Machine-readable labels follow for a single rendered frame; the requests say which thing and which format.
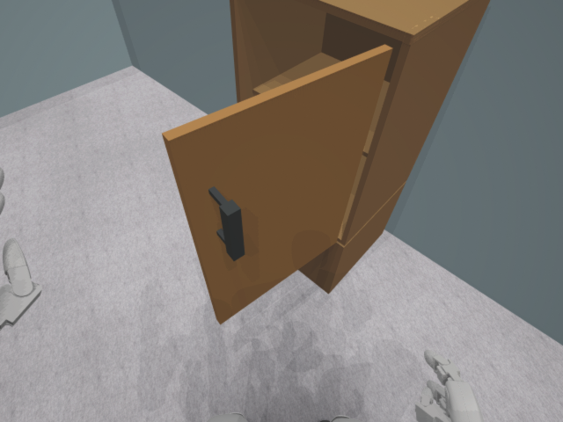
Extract left robot hand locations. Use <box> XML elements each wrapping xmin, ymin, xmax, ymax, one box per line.
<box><xmin>0</xmin><ymin>167</ymin><xmax>42</xmax><ymax>330</ymax></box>

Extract cupboard door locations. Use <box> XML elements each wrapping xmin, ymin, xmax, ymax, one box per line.
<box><xmin>162</xmin><ymin>44</ymin><xmax>393</xmax><ymax>324</ymax></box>

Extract handle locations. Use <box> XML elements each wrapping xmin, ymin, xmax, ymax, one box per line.
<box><xmin>208</xmin><ymin>186</ymin><xmax>245</xmax><ymax>261</ymax></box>

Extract right robot hand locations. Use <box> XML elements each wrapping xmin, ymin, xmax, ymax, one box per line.
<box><xmin>415</xmin><ymin>350</ymin><xmax>484</xmax><ymax>422</ymax></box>

